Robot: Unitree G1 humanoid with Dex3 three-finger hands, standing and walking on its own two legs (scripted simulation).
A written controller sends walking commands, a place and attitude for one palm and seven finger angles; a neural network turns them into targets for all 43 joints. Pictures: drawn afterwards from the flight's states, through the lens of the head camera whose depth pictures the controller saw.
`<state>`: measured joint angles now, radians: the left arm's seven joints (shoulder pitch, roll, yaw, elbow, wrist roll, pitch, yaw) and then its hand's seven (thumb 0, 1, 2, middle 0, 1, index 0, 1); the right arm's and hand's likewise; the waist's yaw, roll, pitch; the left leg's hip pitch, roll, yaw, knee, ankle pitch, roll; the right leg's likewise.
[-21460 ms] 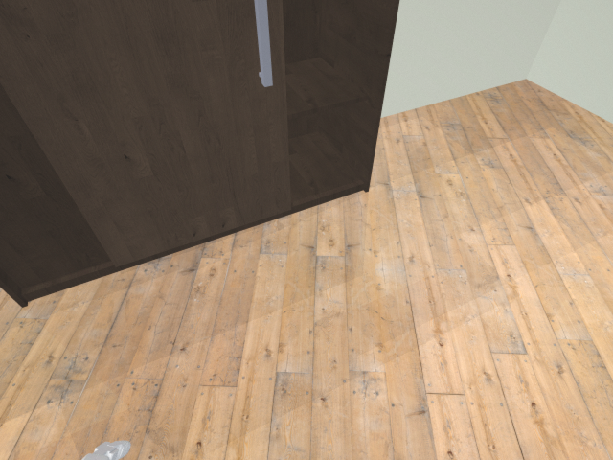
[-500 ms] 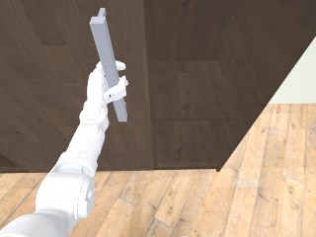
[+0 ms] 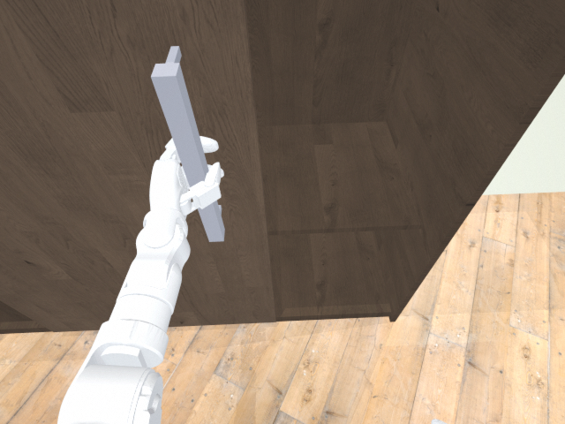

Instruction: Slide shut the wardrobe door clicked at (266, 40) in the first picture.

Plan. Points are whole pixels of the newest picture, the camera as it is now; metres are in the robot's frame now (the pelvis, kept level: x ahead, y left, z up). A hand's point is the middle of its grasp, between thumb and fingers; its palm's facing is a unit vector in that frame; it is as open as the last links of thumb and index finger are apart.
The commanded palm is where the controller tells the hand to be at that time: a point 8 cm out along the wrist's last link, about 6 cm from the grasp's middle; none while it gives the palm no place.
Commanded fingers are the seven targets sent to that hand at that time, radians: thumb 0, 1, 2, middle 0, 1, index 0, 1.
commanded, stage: tug the door sideways, standing still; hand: left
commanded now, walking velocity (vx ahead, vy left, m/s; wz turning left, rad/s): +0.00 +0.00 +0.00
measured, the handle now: (199, 162) +0.48 +0.12 +0.10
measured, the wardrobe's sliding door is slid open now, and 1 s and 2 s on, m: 0.41 0.40 0.37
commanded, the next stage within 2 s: step sideways, sliding the door along in 1.00 s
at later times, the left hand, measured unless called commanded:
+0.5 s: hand (212, 183) +0.43 +0.09 +0.10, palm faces +0.06 -1.00 -0.01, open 5.7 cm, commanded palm +0.41 +0.10 +0.11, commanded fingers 0.00 0.90 0.90 -0.45 -1.40 -0.45 -1.40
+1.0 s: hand (220, 183) +0.43 +0.08 +0.10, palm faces +0.05 -1.00 -0.02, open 5.7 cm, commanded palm +0.41 +0.08 +0.11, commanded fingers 0.00 0.90 0.90 -0.45 -1.40 -0.45 -1.40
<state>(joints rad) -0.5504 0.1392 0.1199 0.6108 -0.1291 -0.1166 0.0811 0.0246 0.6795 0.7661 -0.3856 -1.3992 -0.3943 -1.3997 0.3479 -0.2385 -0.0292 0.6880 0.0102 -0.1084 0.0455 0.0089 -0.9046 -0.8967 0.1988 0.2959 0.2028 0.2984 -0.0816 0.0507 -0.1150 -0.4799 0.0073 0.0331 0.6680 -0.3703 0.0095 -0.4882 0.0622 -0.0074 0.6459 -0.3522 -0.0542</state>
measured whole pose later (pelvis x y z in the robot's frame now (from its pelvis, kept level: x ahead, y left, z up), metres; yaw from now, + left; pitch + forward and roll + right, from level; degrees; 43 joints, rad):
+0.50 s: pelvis +0.00 +0.00 +0.00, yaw +4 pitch +11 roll +0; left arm -0.63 0.09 0.05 0.67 -0.13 -0.10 0.11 0.03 0.64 0.84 -0.42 -1.40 -0.44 -1.40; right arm 0.27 -0.23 -0.02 0.73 0.00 -0.12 0.02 0.01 -0.90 -0.90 0.20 0.30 0.20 0.30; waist -0.05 0.06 -0.09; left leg -0.48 -0.02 -0.04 0.69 -0.39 0.00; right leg -0.47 0.05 -0.06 0.67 -0.39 -0.06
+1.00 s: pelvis -0.02 +0.01 -0.01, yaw +4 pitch +12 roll -1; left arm -0.79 0.09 0.00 0.85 -0.13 -0.17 0.18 0.02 0.65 0.82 -0.45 -1.40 -0.44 -1.40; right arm 0.35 -0.23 -0.03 0.78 -0.01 -0.16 0.06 0.01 -0.91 -0.90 0.20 0.30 0.20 0.30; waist -0.08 0.05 -0.09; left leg -0.57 -0.03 -0.04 0.74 -0.37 0.01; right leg -0.55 0.04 -0.06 0.70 -0.36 -0.04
